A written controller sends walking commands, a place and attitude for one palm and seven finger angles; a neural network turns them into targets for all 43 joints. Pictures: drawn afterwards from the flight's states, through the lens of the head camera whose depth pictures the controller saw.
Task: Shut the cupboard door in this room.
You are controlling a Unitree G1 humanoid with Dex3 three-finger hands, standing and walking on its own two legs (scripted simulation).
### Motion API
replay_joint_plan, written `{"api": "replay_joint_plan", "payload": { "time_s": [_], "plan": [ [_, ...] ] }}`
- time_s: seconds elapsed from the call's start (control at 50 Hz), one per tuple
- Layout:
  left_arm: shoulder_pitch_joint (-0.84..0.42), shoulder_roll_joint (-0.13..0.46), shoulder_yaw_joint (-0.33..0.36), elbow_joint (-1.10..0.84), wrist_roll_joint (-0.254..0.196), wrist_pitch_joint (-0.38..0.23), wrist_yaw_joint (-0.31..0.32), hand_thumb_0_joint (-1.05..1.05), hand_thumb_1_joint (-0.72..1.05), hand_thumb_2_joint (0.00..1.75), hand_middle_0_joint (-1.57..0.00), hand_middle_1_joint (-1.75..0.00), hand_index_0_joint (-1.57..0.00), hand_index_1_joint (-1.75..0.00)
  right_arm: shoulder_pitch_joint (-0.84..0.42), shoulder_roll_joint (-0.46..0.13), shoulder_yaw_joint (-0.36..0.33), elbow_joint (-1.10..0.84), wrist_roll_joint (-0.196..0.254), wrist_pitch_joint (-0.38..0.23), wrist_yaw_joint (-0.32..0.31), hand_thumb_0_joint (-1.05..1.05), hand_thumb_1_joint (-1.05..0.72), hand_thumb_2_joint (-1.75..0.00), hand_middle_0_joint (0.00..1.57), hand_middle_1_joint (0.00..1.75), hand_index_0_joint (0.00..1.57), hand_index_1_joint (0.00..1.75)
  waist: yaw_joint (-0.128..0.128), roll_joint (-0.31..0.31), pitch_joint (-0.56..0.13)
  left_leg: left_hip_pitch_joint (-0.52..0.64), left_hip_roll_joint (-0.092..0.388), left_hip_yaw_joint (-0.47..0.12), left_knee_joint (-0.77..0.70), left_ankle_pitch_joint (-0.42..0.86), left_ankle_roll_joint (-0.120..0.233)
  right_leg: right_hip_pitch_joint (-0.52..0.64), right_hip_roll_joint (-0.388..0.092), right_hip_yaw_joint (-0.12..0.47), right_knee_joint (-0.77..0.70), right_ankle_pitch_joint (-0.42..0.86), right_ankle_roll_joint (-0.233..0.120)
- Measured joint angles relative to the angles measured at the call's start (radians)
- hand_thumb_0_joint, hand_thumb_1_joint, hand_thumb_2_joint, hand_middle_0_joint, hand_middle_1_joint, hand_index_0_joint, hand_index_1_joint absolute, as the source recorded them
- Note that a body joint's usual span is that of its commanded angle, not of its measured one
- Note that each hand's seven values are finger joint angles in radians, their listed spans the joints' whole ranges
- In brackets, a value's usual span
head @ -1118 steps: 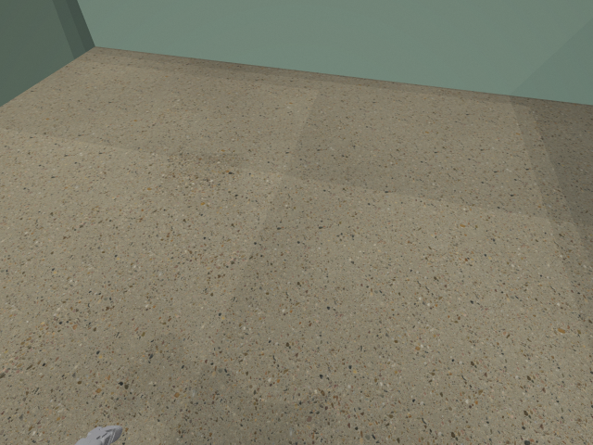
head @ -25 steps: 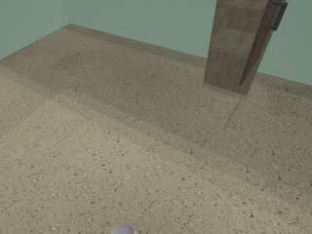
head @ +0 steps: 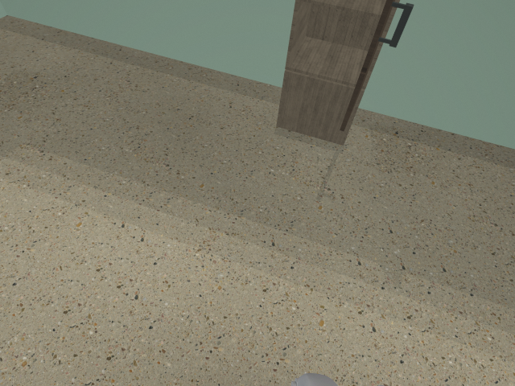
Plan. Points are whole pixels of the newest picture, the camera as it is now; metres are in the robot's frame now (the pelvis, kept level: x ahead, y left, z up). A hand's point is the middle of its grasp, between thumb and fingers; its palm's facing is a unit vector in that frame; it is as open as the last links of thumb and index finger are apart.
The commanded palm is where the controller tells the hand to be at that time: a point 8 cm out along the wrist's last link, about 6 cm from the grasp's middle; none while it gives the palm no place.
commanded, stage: turn or walk to find it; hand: left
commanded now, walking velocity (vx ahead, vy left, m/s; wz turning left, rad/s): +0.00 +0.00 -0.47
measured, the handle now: (394, 24) +1.16 -0.32 +0.06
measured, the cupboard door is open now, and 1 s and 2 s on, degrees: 85 85 85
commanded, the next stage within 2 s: stand and wait in 0.04 s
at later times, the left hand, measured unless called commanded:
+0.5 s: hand out of the picture +0.14 +0.08 -0.15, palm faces -0.15 -0.97 -0.20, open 7.3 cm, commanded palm none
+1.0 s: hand out of the picture -0.02 +0.15 -0.18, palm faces -0.07 -0.98 -0.17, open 7.4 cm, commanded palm none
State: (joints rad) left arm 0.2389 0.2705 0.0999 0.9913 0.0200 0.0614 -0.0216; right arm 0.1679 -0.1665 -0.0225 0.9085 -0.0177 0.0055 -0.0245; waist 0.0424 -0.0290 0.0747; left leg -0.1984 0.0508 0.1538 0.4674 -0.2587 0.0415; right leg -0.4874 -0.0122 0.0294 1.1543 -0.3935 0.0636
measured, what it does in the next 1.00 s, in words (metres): steps on the spot: right foot, then left foot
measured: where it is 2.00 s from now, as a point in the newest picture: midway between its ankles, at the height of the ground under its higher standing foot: outside the picture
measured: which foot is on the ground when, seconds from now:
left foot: down 0.00-0.30, up 0.32-0.64, down 0.66-1.00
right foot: up 0.00-0.26, down 0.28-1.00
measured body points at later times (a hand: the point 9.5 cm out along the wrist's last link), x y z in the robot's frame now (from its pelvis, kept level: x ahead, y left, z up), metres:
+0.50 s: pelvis +0.01 -0.06 +0.00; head +0.02 -0.09 +0.44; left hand +0.15 +0.14 -0.13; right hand -0.05 -0.29 -0.18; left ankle +0.00 +0.10 -0.69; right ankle -0.01 -0.14 -0.74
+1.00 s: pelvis +0.00 -0.02 +0.00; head +0.01 -0.02 +0.45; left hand -0.01 +0.20 -0.16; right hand +0.00 -0.25 -0.16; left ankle +0.00 +0.08 -0.74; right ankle -0.01 -0.14 -0.74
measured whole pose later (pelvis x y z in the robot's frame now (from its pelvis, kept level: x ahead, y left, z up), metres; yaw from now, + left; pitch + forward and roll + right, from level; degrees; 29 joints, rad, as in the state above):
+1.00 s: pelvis +0.00 -0.02 +0.00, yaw -7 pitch -2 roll +0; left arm 0.32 0.15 -0.01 1.19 0.01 0.01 0.02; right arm 0.24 -0.16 -0.01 1.13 0.00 0.00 -0.04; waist 0.02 0.00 0.03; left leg -0.12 0.02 0.11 0.40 -0.24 0.01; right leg -0.13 -0.03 -0.07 0.39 -0.22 0.01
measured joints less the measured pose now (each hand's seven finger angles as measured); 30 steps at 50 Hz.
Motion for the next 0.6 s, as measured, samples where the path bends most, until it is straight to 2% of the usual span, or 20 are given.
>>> {"api": "replay_joint_plan", "payload": {
  "time_s": [0.1, 0.18, 0.24, 0.28, 0.3, 0.34, 0.38, 0.46, 0.54, 0.6],
  "plan": [
    [-0.053, 0.007, 0.001, -0.023, -0.001, 0.007, 0.004, 0.0, 0.91, 0.9, -0.19, -0.3, -0.19, -0.3, 0.06, 0.005, -0.014, 0.031, 0.0, -0.005, -0.001, 0.01, -0.91, -0.9, 0.2, 0.3, 0.21, 0.3, -0.032, 0.008, 0.002, 0.012, 0.016, 0.054, -0.003, -0.013, -0.003, -0.003, -0.037, -0.012, -0.019, 0.014, 0.017],
    [-0.106, -0.009, -0.015, -0.034, -0.001, 0.008, 0.009, 0.0, 0.91, 0.9, -0.19, -0.3, -0.19, -0.3, 0.106, -0.008, -0.027, 0.066, -0.007, -0.004, 0.002, 0.01, -0.91, -0.9, 0.2, 0.3, 0.2, 0.3, -0.07, 0.025, 0.008, 0.002, 0.032, 0.078, 0.02, -0.028, -0.015, 0.055, -0.051, -0.045, -0.183, -0.023, 0.008],
    [-0.144, -0.034, -0.033, -0.043, -0.002, -0.005, 0.013, 0.0, 0.91, 0.9, -0.19, -0.3, -0.19, -0.3, 0.135, -0.023, -0.035, 0.099, -0.01, 0.003, 0.006, 0.01, -0.91, -0.9, 0.2, 0.3, 0.2, 0.3, -0.093, 0.041, 0.01, -0.014, 0.046, 0.092, 0.055, -0.047, -0.032, 0.129, -0.044, -0.074, -0.368, -0.026, -0.01],
    [-0.158, -0.049, -0.048, -0.047, -0.003, -0.023, 0.013, 0.0, 0.91, 0.9, -0.19, -0.3, -0.19, -0.3, 0.159, -0.032, -0.039, 0.12, -0.006, 0.007, 0.008, 0.01, -0.91, -0.9, 0.2, 0.3, 0.2, 0.3, -0.102, 0.046, 0.004, -0.03, 0.052, 0.101, 0.098, -0.07, -0.049, 0.205, -0.038, -0.092, -0.544, 0.073, -0.026],
    [-0.166, -0.065, -0.056, -0.043, -0.001, -0.037, 0.017, 0.0, 0.91, 0.9, -0.19, -0.3, -0.19, -0.3, 0.166, -0.042, -0.041, 0.133, -0.001, 0.011, 0.008, 0.01, -0.91, -0.9, 0.2, 0.3, 0.2, 0.3, -0.106, 0.067, 0.006, -0.044, 0.069, 0.091, 0.136, -0.085, -0.058, 0.221, -0.024, -0.102, -0.573, 0.083, -0.05],
    [-0.172, -0.095, -0.079, -0.036, -0.004, -0.057, 0.021, 0.0, 0.91, 0.9, -0.19, -0.3, -0.2, -0.3, 0.169, -0.056, -0.04, 0.153, 0.007, 0.032, 0.004, 0.01, -0.91, -0.9, 0.2, 0.3, 0.2, 0.3, -0.119, 0.096, 0.008, -0.086, 0.065, 0.018, 0.243, -0.213, -0.072, 0.228, -0.011, -0.113, -0.564, 0.067, -0.084],
    [-0.165, -0.119, -0.092, -0.027, -0.006, -0.068, 0.026, 0.0, 0.91, 0.9, -0.19, -0.3, -0.2, -0.3, 0.168, -0.055, -0.036, 0.166, 0.009, 0.05, -0.001, 0.01, -0.91, -0.9, 0.2, 0.3, 0.2, 0.3, -0.119, 0.095, -0.003, -0.122, 0.044, -0.038, 0.34, -0.267, -0.081, 0.245, -0.013, -0.113, -0.579, 0.065, -0.099],
    [-0.143, -0.148, -0.108, 0.002, -0.01, -0.067, 0.03, 0.0, 0.9, 0.89, -0.2, -0.3, -0.2, -0.3, 0.151, -0.039, -0.029, 0.181, 0.008, 0.052, 0.002, 0.01, -0.91, -0.9, 0.2, 0.3, 0.2, 0.3, -0.109, 0.08, -0.019, -0.156, 0.035, -0.094, 0.426, -0.22, -0.096, 0.286, -0.011, -0.111, -0.634, 0.09, -0.108],
    [-0.127, -0.152, -0.096, 0.015, -0.015, -0.074, 0.034, -0.02, 0.92, 0.89, -0.2, -0.3, -0.2, -0.3, 0.129, -0.021, -0.026, 0.182, 0.008, 0.044, 0.004, 0.01, -0.91, -0.9, 0.2, 0.3, 0.2, 0.3, -0.093, 0.079, -0.032, -0.149, 0.044, -0.115, 0.385, -0.166, -0.101, 0.301, 0.004, -0.126, -0.661, 0.104, -0.113],
    [-0.113, -0.14, -0.089, 0.029, -0.008, -0.073, 0.036, -0.02, 0.92, 0.89, -0.2, -0.3, -0.2, -0.3, 0.106, -0.01, -0.023, 0.182, 0.007, 0.038, 0.004, 0.01, -0.91, -0.9, 0.2, 0.3, 0.2, 0.3, -0.075, 0.076, -0.038, -0.115, 0.042, -0.111, 0.301, -0.147, -0.099, 0.295, 0.015, -0.135, -0.661, 0.107, -0.114]
  ]
}}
